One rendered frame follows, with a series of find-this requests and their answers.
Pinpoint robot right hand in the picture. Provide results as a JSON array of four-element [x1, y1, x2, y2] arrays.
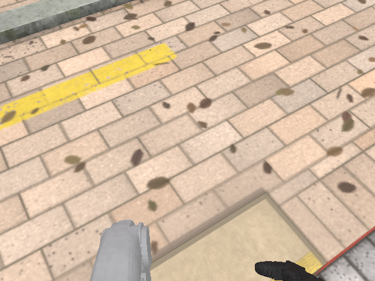
[[255, 261, 324, 281]]

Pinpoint left robot thigh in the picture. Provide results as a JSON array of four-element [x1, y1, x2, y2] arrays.
[[90, 221, 152, 281]]

